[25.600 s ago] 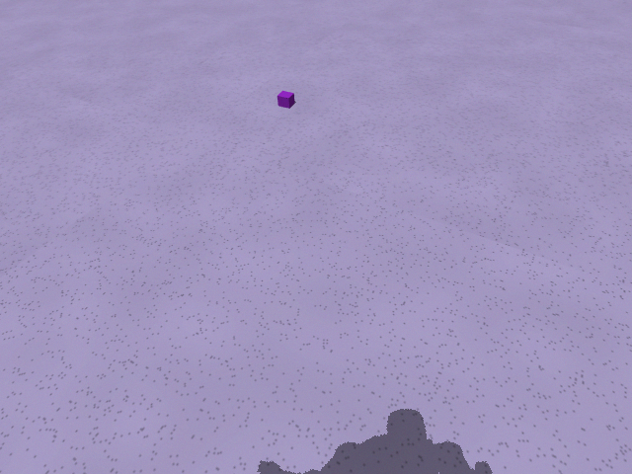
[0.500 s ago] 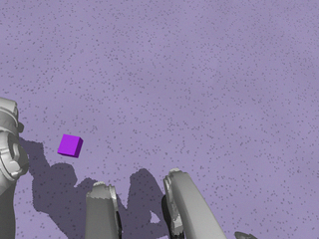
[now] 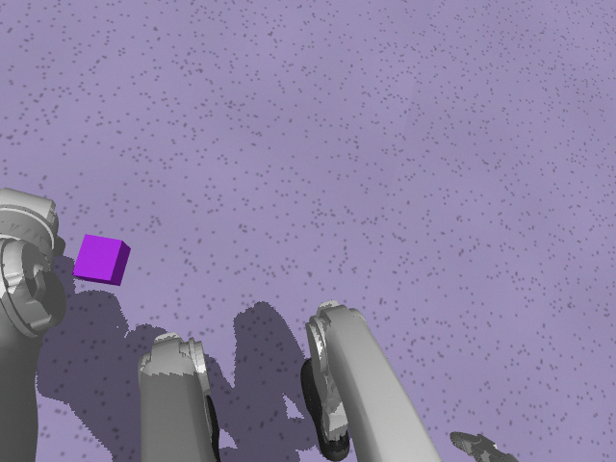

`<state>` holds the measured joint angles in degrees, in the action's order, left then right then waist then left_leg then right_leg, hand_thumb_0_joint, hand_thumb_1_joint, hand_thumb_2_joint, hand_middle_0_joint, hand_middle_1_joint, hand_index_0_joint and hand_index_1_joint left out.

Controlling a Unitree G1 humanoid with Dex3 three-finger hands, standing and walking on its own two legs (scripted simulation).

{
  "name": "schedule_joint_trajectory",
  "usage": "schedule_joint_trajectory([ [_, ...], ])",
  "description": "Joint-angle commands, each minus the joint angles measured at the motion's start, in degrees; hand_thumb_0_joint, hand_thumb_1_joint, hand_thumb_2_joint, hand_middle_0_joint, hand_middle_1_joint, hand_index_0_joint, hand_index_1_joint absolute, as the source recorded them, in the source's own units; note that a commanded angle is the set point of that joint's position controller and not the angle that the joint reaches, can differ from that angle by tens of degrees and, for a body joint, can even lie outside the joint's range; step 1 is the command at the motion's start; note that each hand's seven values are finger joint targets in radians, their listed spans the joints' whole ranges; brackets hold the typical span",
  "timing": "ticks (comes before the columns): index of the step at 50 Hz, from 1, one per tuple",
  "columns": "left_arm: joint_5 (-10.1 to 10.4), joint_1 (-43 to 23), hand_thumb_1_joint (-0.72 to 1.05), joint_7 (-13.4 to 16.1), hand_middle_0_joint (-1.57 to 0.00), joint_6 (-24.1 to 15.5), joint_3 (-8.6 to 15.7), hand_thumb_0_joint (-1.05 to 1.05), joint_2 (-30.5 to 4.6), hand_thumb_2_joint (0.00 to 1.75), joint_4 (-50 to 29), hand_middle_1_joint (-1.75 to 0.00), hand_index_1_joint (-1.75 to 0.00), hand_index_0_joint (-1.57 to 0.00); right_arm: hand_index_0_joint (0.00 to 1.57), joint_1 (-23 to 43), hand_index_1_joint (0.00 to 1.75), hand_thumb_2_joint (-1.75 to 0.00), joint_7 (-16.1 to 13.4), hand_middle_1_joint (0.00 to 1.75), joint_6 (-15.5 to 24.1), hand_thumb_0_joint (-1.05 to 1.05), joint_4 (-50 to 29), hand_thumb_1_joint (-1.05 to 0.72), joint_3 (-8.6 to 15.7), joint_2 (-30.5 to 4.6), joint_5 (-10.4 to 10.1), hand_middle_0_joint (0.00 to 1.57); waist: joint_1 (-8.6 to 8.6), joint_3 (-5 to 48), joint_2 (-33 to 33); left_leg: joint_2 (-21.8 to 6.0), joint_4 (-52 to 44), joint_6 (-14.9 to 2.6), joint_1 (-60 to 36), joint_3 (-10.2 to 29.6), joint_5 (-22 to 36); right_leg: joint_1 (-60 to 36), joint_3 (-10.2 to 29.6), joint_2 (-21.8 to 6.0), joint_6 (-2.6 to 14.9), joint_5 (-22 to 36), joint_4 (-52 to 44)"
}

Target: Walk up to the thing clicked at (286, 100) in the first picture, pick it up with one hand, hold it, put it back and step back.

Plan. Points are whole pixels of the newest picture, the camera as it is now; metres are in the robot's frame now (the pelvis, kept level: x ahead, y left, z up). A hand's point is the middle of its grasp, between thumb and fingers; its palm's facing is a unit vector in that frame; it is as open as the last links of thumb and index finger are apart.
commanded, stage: approach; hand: left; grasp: from above
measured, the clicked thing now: (103, 260) +0.48 +0.30 -0.44
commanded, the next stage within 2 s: rest palm in 1.10 s
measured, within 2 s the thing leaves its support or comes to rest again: neither
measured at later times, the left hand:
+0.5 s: hand (107, 249) +0.47 +0.26 -0.32, palm faces -0.08 -0.46 -0.88, open 14.3 cm
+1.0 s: hand (102, 250) +0.48 +0.27 -0.34, palm faces -0.02 -0.46 -0.89, open 14.0 cm
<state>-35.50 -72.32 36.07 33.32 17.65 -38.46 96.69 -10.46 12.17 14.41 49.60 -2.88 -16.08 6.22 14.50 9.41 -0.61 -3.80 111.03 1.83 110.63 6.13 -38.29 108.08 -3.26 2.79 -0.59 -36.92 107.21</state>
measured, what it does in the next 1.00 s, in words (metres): lowers itself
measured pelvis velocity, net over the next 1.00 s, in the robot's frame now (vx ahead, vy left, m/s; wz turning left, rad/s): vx -0.02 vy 0.01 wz -0.11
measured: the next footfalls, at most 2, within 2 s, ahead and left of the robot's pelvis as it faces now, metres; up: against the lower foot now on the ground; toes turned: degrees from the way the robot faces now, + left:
none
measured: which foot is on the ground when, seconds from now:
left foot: down 0.00-1.00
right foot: down 0.00-1.00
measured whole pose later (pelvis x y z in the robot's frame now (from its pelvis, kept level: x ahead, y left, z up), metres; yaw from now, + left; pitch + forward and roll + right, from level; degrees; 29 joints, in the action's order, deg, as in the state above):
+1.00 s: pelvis -0.02 +0.01 -0.14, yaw -7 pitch +32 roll -12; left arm -31.0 -77.3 47.4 29.5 23.8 -50.8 99.3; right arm -10.0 26.9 12.7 46.6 -11.4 -21.7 8.8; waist 22.6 -7.9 2.4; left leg -2.1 139.4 2.1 131.7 14.1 -40.8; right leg 126.5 -8.7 3.7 -2.4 -37.8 131.0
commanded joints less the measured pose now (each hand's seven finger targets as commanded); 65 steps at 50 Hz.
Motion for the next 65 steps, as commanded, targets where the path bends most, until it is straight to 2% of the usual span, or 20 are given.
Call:
schedule_joint_trajectory([
  [1,-2.4,-19.6,-0.59,4.9,-0.17,-1.8,1.1,0.0,-12.3,1.03,-6.8,-0.92,-0.99,-0.1,0.2,-13.1,0.3,-0.91,1.8,0.3,-0.1,0.0,-0.1,-0.91,3.3,-11.2,0.6,0.2,0.38,35.2,-15.7,0.9,-4.4,-1.4,-20.9,-4.4,14.6,-13.4,-1.6,0.4,1.36,15.6,-5.3],
  [3,-2.6,-21.7,-0.56,6.6,-0.19,-1.9,3.1,0.0,-14.1,1.0,-7.3,-0.9,-0.97,-0.13,0.2,-12.8,0.3,-0.91,2.5,0.3,-0.4,0.0,-0.7,-0.91,3.5,-12.4,0.9,0.2,0.11,37.5,-19.4,0.5,-3.2,-0.74,-23.0,-3.5,14.6,-9.9,-2.4,0.0,1.67,15.2,-1.7],
  [7,-1.6,-24.6,-0.58,9.0,-0.16,-2.9,5.9,0.0,-16.5,1.01,-8.5,-0.94,-1.0,-0.1,0.2,-13.4,0.3,-0.91,3.8,0.3,-1.3,0.0,-0.4,-0.91,3.6,-13.3,1.6,0.2,1.7,39.2,-20.6,0.6,2.1,-1.05,-20.2,-4.0,13.1,-7.5,-2.7,-0.4,1.18,14.5,1.4],
  [10,-1.5,-26.1,-0.59,9.4,-0.16,-4.1,5.2,0.0,-16.2,1.02,-8.7,-0.93,-0.99,-0.1,0.2,-13.8,0.3,-0.91,4.5,0.3,-1.4,0.0,0.4,-0.92,2.7,-13.1,2.6,0.2,4.46,36.4,-19.0,1.2,5.8,-1.5,-14.7,-4.6,10.1,-6.9,-3.1,-0.4,0.51,11.0,2.1],
  [11,-1.9,-26.5,-0.6,9.6,-0.15,-4.4,5.7,0.0,-17.7,1.03,-7.8,-0.94,-1.0,-0.09,0.2,-14.5,0.3,-0.9,4.8,0.3,-1.5,0.0,0.9,-0.91,2.7,-14.2,2.2,0.2,4.2,37.1,-19.0,1.0,6.4,-1.39,-14.6,-4.2,9.5,-5.7,-3.5,-0.2,0.61,10.0,2.8],
  [16,-1.4,-26.6,-0.61,9.4,-0.11,-4.7,4.2,0.0,-18.1,1.04,-4.3,-0.98,-1.04,-0.06,0.2,-13.4,0.3,-0.9,6.0,0.3,-1.3,0.0,1.8,-0.91,0.3,-16.1,3.6,0.2,7.6,33.1,-17.6,1.5,10.6,-2.25,-10.2,-2.9,7.0,-3.5,-5.4,-0.4,0.13,7.9,5.4],
  [24,-0.4,-27.3,-0.6,11.8,-0.13,-6.0,3.6,0.0,-19.8,1.02,3.2,-0.97,-1.02,-0.09,0.2,-14.9,0.3,-0.9,8.4,0.3,-0.4,0.0,2.7,-0.92,-3.3,-20.7,5.3,0.2,11.79,27.6,-16.7,1.4,14.2,-2.36,-6.5,-0.4,8.8,-5.1,-8.2,0.3,-0.29,12.3,9.1],
  [28,0.3,-28.5,-0.58,13.7,-0.16,-6.0,3.4,0.0,-21.8,0.99,3.6,-0.94,-0.99,-0.11,0.2,-12.9,0.3,-0.91,9.8,0.3,0.2,0.0,2.4,-0.93,-4.5,-22.6,6.0,0.2,12.94,23.5,-19.8,1.5,15.2,-2.26,-7.3,0.3,9.1,-5.1,-9.7,0.3,-0.46,14.2,10.2],
  [32,0.6,-27.2,-0.58,14.3,-0.16,-6.1,2.7,0.0,-23.8,0.99,2.3,-0.93,-0.98,-0.11,0.2,-11.2,0.3,-0.91,11.2,0.3,0.5,0.0,1.8,-0.93,-5.7,-23.5,5.8,0.2,12.86,22.7,-21.6,1.4,16.6,-2.24,-6.4,-0.3,9.9,-7.3,-10.1,0.9,-0.74,16.1,10.6],
  [37,0.0,-25.9,-0.56,14.9,-0.17,-5.9,3.8,0.0,-26.7,0.98,-1.4,-0.91,-0.96,-0.13,0.2,-12.5,0.3,-0.91,12.9,0.3,-0.5,0.0,0.5,-0.94,-5.8,-24.1,4.5,0.2,11.23,26.3,-25.8,0.9,16.7,-1.98,-7.6,0.3,13.2,-9.8,-10.2,1.3,-0.34,19.6,11.3],
  [43,1.4,-21.7,-0.51,14.1,-0.18,-4.6,4.1,0.0,-24.1,0.93,-3.2,-0.91,-0.95,-0.14,0.2,-13.6,0.3,-0.91,14.4,0.3,-1.6,0.0,-0.7,-0.94,-4.5,-23.6,3.1,0.2,10.43,25.8,-24.4,0.6,16.4,-2.01,-7.3,0.7,13.8,-9.4,-10.6,1.6,-0.25,20.5,11.6],
  [44,2.1,-21.5,-0.48,14.3,-0.2,-4.7,5.4,0.0,-24.7,0.92,-5.3,-0.89,-0.93,-0.16,0.2,-14.2,0.3,-0.91,14.5,0.3,-1.9,0.0,-0.5,-0.93,-4.0,-23.9,2.6,0.2,9.18,27.8,-25.7,0.5,15.9,-1.82,-7.9,0.9,14.0,-9.8,-10.4,1.7,-0.08,20.3,11.4],
  [47,3.4,-21.9,-0.47,13.4,-0.18,-3.8,3.9,0.0,-21.8,0.9,-4.1,-0.92,-0.94,-0.16,0.2,-14.8,0.3,-0.91,14.8,0.3,-2.0,0.0,-0.6,-0.93,-3.9,-23.5,2.4,0.2,11.1,23.7,-22.7,0.6,16.0,-2.21,-5.7,1.1,11.6,-7.1,-10.3,1.7,-0.27,18.5,11.1],
  [49,3.8,-23.0,-0.46,13.5,-0.19,-3.6,4.5,0.0,-22.3,0.89,-3.4,-0.89,-0.92,-0.16,0.2,-14.9,0.3,-0.91,14.6,0.3,-1.9,0.0,-0.1,-0.93,-3.8,-23.5,2.0,0.2,11.04,23.3,-22.9,0.5,15.4,-2.03,-6.6,1.9,9.2,-4.4,-10.3,1.7,0.18,15.6,10.5],
  [50,3.6,-23.6,-0.45,13.0,-0.19,-3.6,3.6,0.0,-22.0,0.88,-3.8,-0.89,-0.92,-0.17,0.2,-13.9,0.3,-0.91,14.4,0.3,-1.7,0.0,0.5,-0.93,-3.7,-23.4,2.3,0.2,11.62,20.8,-22.7,0.6,14.8,-2.13,-6.4,2.3,7.0,-2.0,-10.6,1.3,0.24,13.6,10.6],
  [52,4.1,-22.9,-0.43,11.9,-0.19,-3.8,2.8,0.0,-20.2,0.88,-3.2,-0.89,-0.91,-0.17,0.2,-14.0,0.3,-0.91,14.1,0.3,-1.6,0.0,0.3,-0.92,-3.6,-23.5,1.9,0.2,11.84,20.5,-21.9,0.6,14.3,-1.87,-6.6,2.4,6.0,-1.7,-10.6,1.6,0.45,12.5,10.6],
  [57,2.5,-24.3,-0.45,9.3,-0.18,-4.4,0.3,0.0,-18.3,0.89,-1.8,-0.91,-0.94,-0.16,0.2,-14.6,0.3,-0.9,12.9,0.3,-1.1,0.0,0.6,-0.92,-3.9,-23.1,1.7,0.2,12.74,20.2,-22.0,0.8,13.4,-1.58,-7.1,2.9,5.9,0.2,-10.2,1.7,1.15,12.0,10.4],
  [60,1.4,-25.0,-0.43,8.6,-0.21,-4.8,-0.8,0.0,-19.5,0.88,-0.1,-0.89,-0.92,-0.19,0.2,-14.2,0.3,-0.9,12.0,0.3,-0.8,0.0,1.1,-0.92,-4.6,-23.2,2.2,0.2,13.0,19.9,-21.1,1.1,13.6,-1.8,-5.7,2.6,6.2,-1.0,-9.9,1.7,1.14,12.1,10.3],
  [62,-0.2,-25.0,-0.51,8.8,-0.15,-5.1,-0.8,0.0,-20.7,0.95,1.1,-0.89,-0.93,-0.11,0.2,-14.0,0.3,-0.91,11.7,0.3,-0.6,0.0,1.3,-0.92,-4.8,-23.2,2.5,0.2,12.85,19.0,-21.0,1.1,13.4,-1.97,-5.5,3.1,5.5,0.1,-9.9,1.5,1.29,11.3,10.4],
  [65,-0.4,-24.1,-0.55,9.3,-0.15,-5.4,-0.5,0.0,-21.5,0.98,3.5,-0.9,-0.95,-0.1,0.2,-14.2,0.3,-0.91,11.3,0.3,-0.4,0.0,0.9,-0.92,-5.5,-23.2,3.0,0.2,13.04,18.9,-20.2,1.1,13.2,-1.95,-5.7,3.2,6.2,-1.7,-10.1,1.6,1.23,12.1,10.3],
])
